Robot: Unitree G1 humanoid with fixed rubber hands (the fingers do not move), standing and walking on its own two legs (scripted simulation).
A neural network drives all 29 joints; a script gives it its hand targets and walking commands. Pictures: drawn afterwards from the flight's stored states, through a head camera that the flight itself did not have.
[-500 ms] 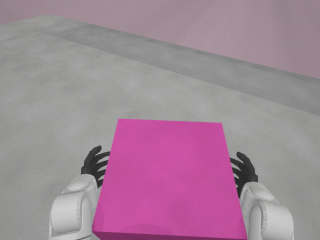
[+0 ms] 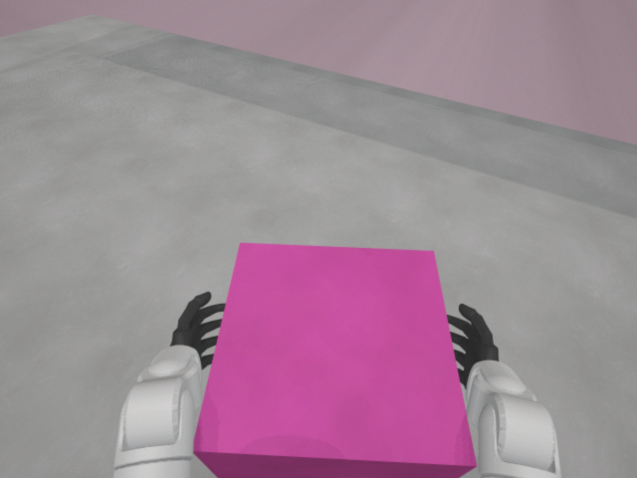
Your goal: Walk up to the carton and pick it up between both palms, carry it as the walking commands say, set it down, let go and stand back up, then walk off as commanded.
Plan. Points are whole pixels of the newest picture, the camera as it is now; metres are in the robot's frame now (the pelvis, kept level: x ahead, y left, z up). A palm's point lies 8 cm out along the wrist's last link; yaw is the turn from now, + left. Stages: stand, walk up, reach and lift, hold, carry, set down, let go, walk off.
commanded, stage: carry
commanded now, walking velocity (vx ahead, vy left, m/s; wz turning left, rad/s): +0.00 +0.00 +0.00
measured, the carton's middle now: (330, 375) +0.28 +0.00 -0.02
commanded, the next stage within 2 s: hold in 0.86 s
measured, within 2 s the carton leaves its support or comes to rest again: neither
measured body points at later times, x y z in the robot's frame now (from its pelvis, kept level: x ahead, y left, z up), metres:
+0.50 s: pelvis +0.00 +0.00 +0.00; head -0.01 +0.00 +0.45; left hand +0.28 +0.17 +0.05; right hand +0.28 -0.18 +0.05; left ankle +0.02 +0.11 -0.74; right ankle -0.01 -0.11 -0.74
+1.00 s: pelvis +0.00 +0.00 +0.01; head +0.00 -0.01 +0.46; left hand +0.27 +0.17 +0.03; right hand +0.26 -0.18 +0.02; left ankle +0.02 +0.12 -0.74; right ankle -0.01 -0.11 -0.74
